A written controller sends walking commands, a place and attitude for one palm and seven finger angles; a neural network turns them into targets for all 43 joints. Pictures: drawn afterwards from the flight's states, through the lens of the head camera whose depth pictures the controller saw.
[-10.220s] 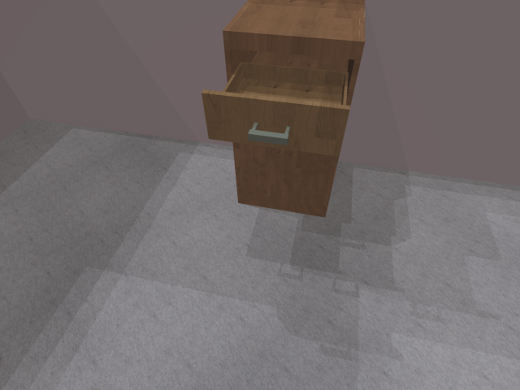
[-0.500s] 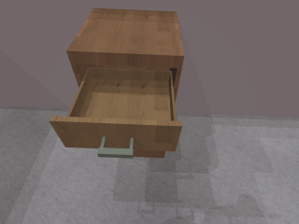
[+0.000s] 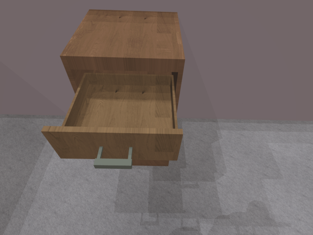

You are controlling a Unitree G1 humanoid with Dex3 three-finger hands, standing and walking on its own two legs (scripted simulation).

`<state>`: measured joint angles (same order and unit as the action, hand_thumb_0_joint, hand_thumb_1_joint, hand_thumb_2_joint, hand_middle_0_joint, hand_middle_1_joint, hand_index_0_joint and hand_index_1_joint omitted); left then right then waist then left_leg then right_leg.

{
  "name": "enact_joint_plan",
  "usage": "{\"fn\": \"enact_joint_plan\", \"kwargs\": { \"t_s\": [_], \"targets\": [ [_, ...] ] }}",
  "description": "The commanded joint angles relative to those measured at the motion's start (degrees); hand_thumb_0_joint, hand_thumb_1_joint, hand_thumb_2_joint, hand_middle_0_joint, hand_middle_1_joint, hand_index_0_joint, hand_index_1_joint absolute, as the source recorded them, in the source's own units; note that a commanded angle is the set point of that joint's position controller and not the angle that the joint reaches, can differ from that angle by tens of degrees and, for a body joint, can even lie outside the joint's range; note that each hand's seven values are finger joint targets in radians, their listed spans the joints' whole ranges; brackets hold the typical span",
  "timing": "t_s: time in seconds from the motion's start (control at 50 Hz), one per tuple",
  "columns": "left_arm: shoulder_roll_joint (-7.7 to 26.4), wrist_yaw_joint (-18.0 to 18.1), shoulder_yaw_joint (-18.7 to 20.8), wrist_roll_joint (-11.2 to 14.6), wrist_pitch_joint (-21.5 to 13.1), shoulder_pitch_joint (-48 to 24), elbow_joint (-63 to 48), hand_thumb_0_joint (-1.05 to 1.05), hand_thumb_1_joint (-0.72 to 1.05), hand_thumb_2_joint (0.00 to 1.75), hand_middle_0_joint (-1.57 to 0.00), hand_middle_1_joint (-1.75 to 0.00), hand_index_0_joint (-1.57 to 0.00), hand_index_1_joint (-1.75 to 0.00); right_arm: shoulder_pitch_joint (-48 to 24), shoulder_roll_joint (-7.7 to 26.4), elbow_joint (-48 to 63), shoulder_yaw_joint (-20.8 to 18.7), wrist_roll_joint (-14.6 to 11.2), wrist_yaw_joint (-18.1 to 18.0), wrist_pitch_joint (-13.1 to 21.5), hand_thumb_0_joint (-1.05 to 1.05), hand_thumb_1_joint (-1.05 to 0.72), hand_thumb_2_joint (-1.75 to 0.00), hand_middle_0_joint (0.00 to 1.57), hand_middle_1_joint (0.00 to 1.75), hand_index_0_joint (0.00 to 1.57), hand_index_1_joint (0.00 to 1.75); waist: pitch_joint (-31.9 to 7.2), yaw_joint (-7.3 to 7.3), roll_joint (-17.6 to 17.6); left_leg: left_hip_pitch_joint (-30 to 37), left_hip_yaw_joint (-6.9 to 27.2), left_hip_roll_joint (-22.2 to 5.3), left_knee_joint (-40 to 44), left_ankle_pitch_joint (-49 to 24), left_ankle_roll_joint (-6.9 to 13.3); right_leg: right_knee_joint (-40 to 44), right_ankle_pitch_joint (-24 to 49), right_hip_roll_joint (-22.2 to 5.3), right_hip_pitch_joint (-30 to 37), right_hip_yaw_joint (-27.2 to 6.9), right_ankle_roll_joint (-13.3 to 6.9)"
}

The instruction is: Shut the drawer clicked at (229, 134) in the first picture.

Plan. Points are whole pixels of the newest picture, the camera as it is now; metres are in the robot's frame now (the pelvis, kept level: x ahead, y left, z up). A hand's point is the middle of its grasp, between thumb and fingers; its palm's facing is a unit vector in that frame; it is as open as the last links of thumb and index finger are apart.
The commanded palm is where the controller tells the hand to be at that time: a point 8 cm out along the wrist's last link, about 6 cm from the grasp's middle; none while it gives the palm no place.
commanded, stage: shuffle to correct the standing spot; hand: left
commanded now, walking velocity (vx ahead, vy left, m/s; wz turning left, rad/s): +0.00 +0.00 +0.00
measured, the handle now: (114, 157) +0.34 +0.15 -0.05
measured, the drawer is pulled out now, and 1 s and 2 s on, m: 0.30 0.30 0.30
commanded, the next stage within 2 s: come to a stop and stand still in 0.28 s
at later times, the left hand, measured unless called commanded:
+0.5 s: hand out of the picture -0.03 +0.11 -0.19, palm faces +0.04 -0.99 -0.15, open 7.4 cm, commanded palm none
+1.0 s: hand out of the picture +0.05 +0.18 -0.17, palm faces +0.02 -0.95 -0.32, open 7.4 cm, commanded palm none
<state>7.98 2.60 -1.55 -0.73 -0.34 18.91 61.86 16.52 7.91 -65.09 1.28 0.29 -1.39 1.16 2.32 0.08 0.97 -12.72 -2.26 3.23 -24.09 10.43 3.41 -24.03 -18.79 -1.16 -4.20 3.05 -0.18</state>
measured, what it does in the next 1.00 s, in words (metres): stands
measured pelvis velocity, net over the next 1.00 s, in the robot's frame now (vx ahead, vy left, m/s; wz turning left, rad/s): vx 0.01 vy -0.03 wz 0.02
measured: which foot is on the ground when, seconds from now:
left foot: down 0.00-1.00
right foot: down 0.00-1.00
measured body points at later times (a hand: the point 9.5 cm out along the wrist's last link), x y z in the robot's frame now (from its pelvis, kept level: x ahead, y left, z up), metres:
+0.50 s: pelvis +0.04 -0.04 -0.01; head +0.06 -0.03 +0.44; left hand -0.03 +0.16 -0.17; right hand +0.03 -0.25 -0.17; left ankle +0.03 +0.08 -0.74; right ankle -0.06 -0.11 -0.74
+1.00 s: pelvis +0.01 -0.03 -0.01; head +0.03 -0.05 +0.44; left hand +0.05 +0.23 -0.15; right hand +0.08 -0.26 -0.17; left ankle +0.03 +0.08 -0.74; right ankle -0.06 -0.11 -0.74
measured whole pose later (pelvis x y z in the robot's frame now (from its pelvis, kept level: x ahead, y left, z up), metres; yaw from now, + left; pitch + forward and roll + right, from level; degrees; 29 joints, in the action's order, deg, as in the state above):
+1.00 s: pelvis +0.01 -0.03 -0.01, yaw +1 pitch -1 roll +1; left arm 12.2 3.4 0.0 -0.9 0.3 14.7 55.2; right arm 11.3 10.8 -56.1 -0.7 1.3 -0.3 -1.3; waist 2.8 0.4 -2.3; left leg -17.5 -1.5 1.0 -34.0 15.9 1.0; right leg -32.2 -24.1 0.7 -7.6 5.0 -2.8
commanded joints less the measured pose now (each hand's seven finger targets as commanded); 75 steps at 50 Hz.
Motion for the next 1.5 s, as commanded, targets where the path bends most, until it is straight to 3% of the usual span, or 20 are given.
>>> {"fn": "enact_joint_plan", "kwargs": {
  "t_s": [0.0,0.16,0.22,0.28,0.36,0.4,0.44,0.5,0.6,0.74,0.76,0.78,0.82,0.86,0.88,0.94,0.98,1.04,1.2,1.48],
  "targets": [
    [4.8,0.2,1.1,0.3,-0.7,6.2,-0.5,0.0,0.9,0.9,-0.2,-0.3,-0.2,-0.3,3.1,5.1,1.6,-1.0,-0.2,-0.5,1.0,0.0,-0.9,-0.9,0.2,0.3,0.2,0.3,2.6,-0.54,0.2,3.0,8.5,-7.8,3.8,-8.9,0.3,5.0,8.1,-5.3,-5.7,-4.5,-1.8],
    [3.7,-0.6,1.1,-0.2,-0.2,8.1,0.4,0.0,0.9,0.9,-0.2,-0.3,-0.2,-0.3,4.3,5.6,0.5,-2.0,0.2,-0.4,0.3,0.0,-0.9,-0.9,0.2,0.3,0.2,0.3,4.9,-0.34,-2.7,-0.2,13.0,-10.5,8.4,11.6,2.5,1.0,-4.2,-2.0,-8.7,-1.1,-2.4],
    [3.3,-0.6,1.1,-0.4,-0.4,9.2,0.8,0.0,0.9,0.9,-0.2,-0.3,-0.2,-0.3,4.6,5.6,0.6,-2.3,0.3,-0.5,0.5,0.0,-0.9,-0.9,0.2,0.3,0.2,0.3,4.4,-0.44,-2.8,-0.6,13.2,-11.1,7.0,8.6,3.1,0.3,-2.6,-2.2,-8.6,-0.8,-2.7],
    [3.4,-0.5,1.3,-0.2,-0.8,10.1,1.3,0.0,0.9,0.9,-0.2,-0.3,-0.2,-0.3,4.3,4.7,0.9,-2.2,0.3,-0.7,0.7,0.0,-0.9,-0.9,0.2,0.3,0.2,0.3,4.4,-0.43,1.1,-1.6,8.8,-9.3,0.6,0.3,2.4,2.5,1.6,-3.3,-6.9,-3.2,-3.6],
    [4.9,-0.1,2.1,0.0,-1.0,11.8,1.5,0.0,0.9,0.9,-0.2,-0.3,-0.2,-0.3,3.0,2.7,1.3,-1.8,0.3,-0.9,1.3,0.0,-0.9,-0.9,0.2,0.3,0.2,0.3,2.1,-0.46,7.0,-6.5,0.9,-5.7,-9.2,-5.0,0.3,2.5,22.7,-6.8,1.3,-6.3,-5.7],
    [4.6,0.3,2.1,0.2,-1.3,11.5,1.5,0.0,0.9,0.9,-0.2,-0.3,-0.2,-0.3,2.4,1.8,1.1,-1.2,0.3,-1.3,1.4,0.0,-0.9,-0.9,0.2,0.3,0.2,0.3,2.2,0.13,5.1,-6.2,-0.4,-5.4,-11.3,-3.5,-0.6,1.0,41.4,-8.9,2.1,-6.8,-5.8],
    [4.4,0.5,1.6,0.6,-1.6,9.2,1.2,0.0,0.9,0.9,-0.2,-0.3,-0.2,-0.3,4.4,1.8,-0.3,-0.7,0.1,-1.7,1.2,0.0,-0.9,-0.9,0.2,0.3,0.2,0.3,1.1,1.52,0.1,0.1,0.7,-5.8,-6.6,-10.9,-0.5,-2.8,52.4,-7.6,0.0,-3.8,-2.7],
    [5.0,0.8,1.8,1.0,-1.7,9.1,1.1,0.0,0.9,0.9,-0.2,-0.3,-0.2,-0.3,5.1,3.1,-0.6,-0.5,-0.4,-2.4,1.1,0.0,-0.9,-0.9,0.2,0.3,0.2,0.3,-0.5,0.95,-0.9,5.1,1.3,-6.9,-6.9,-23.2,0.0,-2.3,55.9,-7.3,-0.7,-3.7,0.6],
    [5.2,1.0,2.2,0.6,-0.6,7.6,-0.7,0.0,0.9,0.9,-0.2,-0.3,-0.2,-0.3,2.4,4.4,2.1,-1.1,-0.7,-2.2,0.3,0.0,-0.9,-0.9,0.2,0.3,0.2,0.3,1.4,-0.58,-1.0,5.3,4.6,-8.9,-2.4,-25.1,0.0,0.6,36.7,-7.3,-2.2,-4.7,-0.7],
    [6.7,1.3,2.5,0.5,-0.6,6.2,-2.9,0.0,0.9,0.9,-0.2,-0.3,-0.2,-0.3,0.4,5.8,4.8,-1.7,-0.5,-1.8,0.2,0.0,-0.9,-0.9,0.2,0.3,0.2,0.3,-4.9,-0.79,2.4,6.2,3.8,-8.7,-3.0,-26.3,-0.6,-0.5,43.9,-8.1,2.0,-4.6,-0.5],
    [13.8,1.0,2.0,0.4,-1.3,1.7,-6.3,0.0,0.9,0.9,-0.2,-0.3,-0.2,-0.3,-3.0,8.1,9.8,-2.0,0.5,-0.8,-0.1,0.0,-0.9,-0.9,0.2,0.3,0.2,0.3,3.7,0.87,-5.6,6.5,6.4,-5.1,-2.6,-22.7,-0.1,-2.7,31.8,-3.7,-8.1,-5.6,-1.8],
    [9.9,0.9,3.1,0.3,-0.7,0.7,-7.1,0.0,0.9,0.9,-0.2,-0.3,-0.2,-0.3,-1.4,8.2,10.2,-3.7,0.9,-0.6,0.5,0.0,-0.9,-0.9,0.2,0.3,0.2,0.3,-0.3,0.21,-9.0,5.2,7.4,-9.0,-4.4,-21.2,-0.1,-3.8,13.0,-5.2,-10.6,-5.4,-2.5],
    [8.3,0.7,2.7,0.3,-0.9,1.2,-7.5,0.0,0.9,0.9,-0.2,-0.3,-0.2,-0.3,-3.2,7.1,11.7,-3.5,0.5,-0.1,-0.1,0.0,-0.9,-0.9,0.2,0.3,0.2,0.3,-5.6,-0.63,-2.1,3.5,7.8,-8.1,-7.7,-15.7,-0.1,-0.7,15.1,-5.8,-7.3,-6.9,-3.2],
    [9.5,0.8,2.7,0.1,-1.1,-0.4,-8.2,0.0,0.9,0.9,-0.2,-0.3,-0.2,-0.3,-3.1,7.3,12.8,-3.2,0.9,0.3,-0.6,0.0,-0.9,-0.9,0.2,0.3,0.2,0.3,-4.8,-0.07,6.6,-0.7,4.7,-6.2,-9.9,-8.0,-1.2,-0.7,27.5,-8.9,-4.3,-8.8,-4.0],
    [9.6,0.9,2.8,0.2,-1.1,-1.1,-8.7,0.0,0.9,0.9,-0.2,-0.3,-0.2,-0.3,-3.2,7.2,13.0,-3.1,0.9,0.5,-0.9,0.0,-0.9,-0.9,0.2,0.3,0.2,0.3,-3.5,0.27,9.1,-2.0,4.2,-5.5,-10.2,-3.3,-1.4,-0.6,27.5,-9.8,-4.7,-8.6,-4.5],
    [10.7,0.9,3.1,0.0,-0.5,-4.2,-10.3,0.0,0.9,0.9,-0.2,-0.3,-0.2,-0.3,-3.6,7.7,12.6,-3.4,0.8,0.7,-1.8,0.0,-0.9,-0.9,0.2,0.3,0.2,0.3,2.2,1.3,4.5,-1.5,4.5,-5.6,-9.6,-0.7,-1.8,1.4,14.7,-9.1,-11.5,-7.8,-4.4],
    [11.0,0.8,2.9,0.0,-0.4,-3.6,-10.8,0.0,0.9,0.9,-0.2,-0.3,-0.2,-0.3,-3.4,8.2,12.1,-3.0,0.8,0.8,-1.4,0.0,-0.9,-0.9,0.2,0.3,0.2,0.3,0.6,0.61,2.1,-0.2,5.3,-6.2,-8.0,-6.1,-1.2,-0.7,17.0,-7.4,-9.3,-6.4,-3.5],
    [10.7,0.7,2.9,0.1,0.0,-3.5,-10.7,0.0,0.9,0.9,-0.2,-0.3,-0.2,-0.3,-4.1,9.1,11.6,-2.9,0.7,0.6,-1.4,0.0,-0.9,-0.9,0.2,0.3,0.2,0.3,2.1,0.2,-0.7,-1.8,8.0,-7.3,-4.8,-5.3,-0.4,-0.5,8.9,-5.8,-9.3,-5.2,-2.6],
    [9.6,0.4,2.2,0.1,-0.1,-1.8,-9.1,0.0,0.9,0.9,-0.2,-0.3,-0.2,-0.3,-3.3,9.1,9.0,-2.3,0.6,0.5,-0.6,0.0,-0.9,-0.9,0.2,0.3,0.2,0.3,-0.9,-0.28,-1.5,1.3,9.1,-7.9,-1.6,-7.1,0.3,0.7,7.5,-5.6,-6.7,-5.2,-1.9],
    [7.1,0.3,1.3,0.1,-0.2,2.2,-3.8,0.0,0.9,0.9,-0.2,-0.3,-0.2,-0.3,-0.4,7.8,4.2,-2.0,0.1,0.0,-0.2,0.0,-0.9,-0.9,0.2,0.3,0.2,0.3,0.9,-0.2,-1.1,2.9,10.6,-8.5,2.8,-4.4,1.0,3.0,4.5,-5.1,-7.2,-4.3,-1.2]
  ]
}}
